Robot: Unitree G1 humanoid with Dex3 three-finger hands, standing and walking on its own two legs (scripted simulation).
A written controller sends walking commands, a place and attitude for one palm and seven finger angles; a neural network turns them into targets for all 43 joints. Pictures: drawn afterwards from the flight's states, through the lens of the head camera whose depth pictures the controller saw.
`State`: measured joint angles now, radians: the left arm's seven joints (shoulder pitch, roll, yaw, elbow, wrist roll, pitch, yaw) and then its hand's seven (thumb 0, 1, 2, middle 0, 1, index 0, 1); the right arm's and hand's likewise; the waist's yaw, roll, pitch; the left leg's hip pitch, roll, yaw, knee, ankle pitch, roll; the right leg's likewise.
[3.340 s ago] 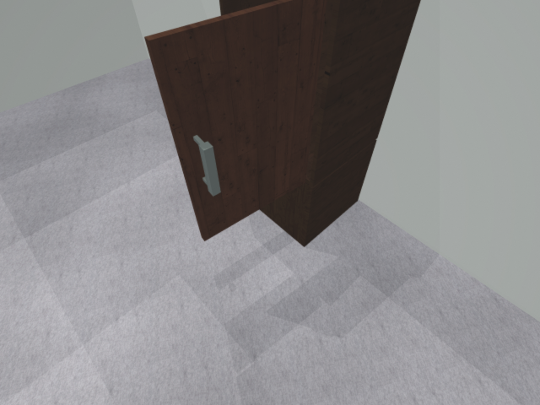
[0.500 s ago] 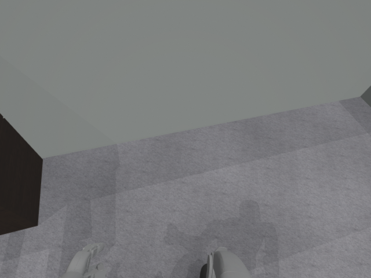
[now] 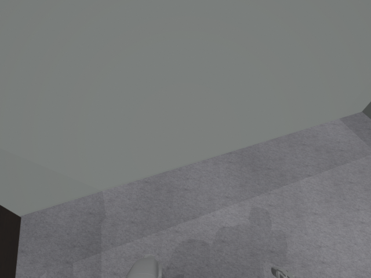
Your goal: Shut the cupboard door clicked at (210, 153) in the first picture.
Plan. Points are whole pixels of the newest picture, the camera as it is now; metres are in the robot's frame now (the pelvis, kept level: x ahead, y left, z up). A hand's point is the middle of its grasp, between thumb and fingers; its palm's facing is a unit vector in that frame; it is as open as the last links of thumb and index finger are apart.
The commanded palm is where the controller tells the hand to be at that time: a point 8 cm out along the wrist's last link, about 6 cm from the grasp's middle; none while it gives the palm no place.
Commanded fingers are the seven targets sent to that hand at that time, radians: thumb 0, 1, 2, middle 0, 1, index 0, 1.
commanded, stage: walk to a spot facing it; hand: left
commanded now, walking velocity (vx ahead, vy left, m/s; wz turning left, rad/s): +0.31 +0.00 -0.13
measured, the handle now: out of the picture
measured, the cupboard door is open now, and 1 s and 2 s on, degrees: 84 84 84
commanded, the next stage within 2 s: turn to face it in 0.06 s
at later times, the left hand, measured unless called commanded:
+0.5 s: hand (126, 216) +0.29 +0.20 -0.17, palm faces +0.07 -0.97 -0.23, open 7.3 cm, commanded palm none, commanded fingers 0.00 0.90 0.90 -0.20 -0.30 -0.20 -0.30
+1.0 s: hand (106, 245) +0.21 +0.24 -0.18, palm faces +0.41 -0.88 -0.25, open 7.4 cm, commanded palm none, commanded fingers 0.00 0.90 0.90 -0.20 -0.30 -0.20 -0.30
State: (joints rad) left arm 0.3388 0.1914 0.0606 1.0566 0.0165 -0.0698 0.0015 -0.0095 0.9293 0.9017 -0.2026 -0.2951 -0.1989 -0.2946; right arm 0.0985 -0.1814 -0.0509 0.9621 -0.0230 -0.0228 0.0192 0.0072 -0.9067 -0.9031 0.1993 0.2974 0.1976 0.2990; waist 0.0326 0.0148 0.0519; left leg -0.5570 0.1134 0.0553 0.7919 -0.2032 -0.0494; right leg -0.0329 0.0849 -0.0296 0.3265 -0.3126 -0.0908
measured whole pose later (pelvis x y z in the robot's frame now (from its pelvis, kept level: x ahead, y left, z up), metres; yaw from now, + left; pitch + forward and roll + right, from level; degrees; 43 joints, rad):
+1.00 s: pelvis +0.23 +0.01 -0.01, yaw +23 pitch +1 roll -1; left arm 0.16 0.28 0.09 0.94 0.02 0.07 0.01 0.00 0.91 0.90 -0.20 -0.29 -0.20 -0.29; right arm 0.13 -0.22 -0.06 0.90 -0.02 0.01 0.00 0.01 -0.90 -0.90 0.20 0.30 0.20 0.30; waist 0.00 -0.04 0.10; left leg -0.37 0.03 0.04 0.59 -0.24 0.02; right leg -0.49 -0.09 -0.05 1.14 -0.45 0.08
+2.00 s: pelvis +0.29 -0.07 -0.01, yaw +59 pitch +1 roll +1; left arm 0.12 0.26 0.06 0.86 0.01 0.03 0.01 0.00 0.91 0.90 -0.20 -0.29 -0.20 -0.29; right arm 0.19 -0.23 -0.07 0.92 -0.01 0.06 0.01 0.01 -0.90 -0.90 0.21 0.30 0.20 0.30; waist -0.02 0.02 0.09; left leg -0.35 -0.02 -0.12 0.59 -0.27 -0.03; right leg -0.29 -0.04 -0.03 0.58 -0.32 0.06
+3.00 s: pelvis +0.33 -0.07 +0.00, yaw +96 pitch +0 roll +1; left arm 0.18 0.18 0.03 0.88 0.02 0.02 0.02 0.00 0.90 0.90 -0.20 -0.30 -0.20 -0.30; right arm 0.17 -0.25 -0.09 0.96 -0.01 0.08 0.03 0.01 -0.91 -0.90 0.20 0.30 0.20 0.30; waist -0.04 0.01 0.11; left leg -0.45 0.02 0.02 1.02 -0.43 -0.07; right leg -0.19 -0.10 -0.16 0.51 -0.31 0.00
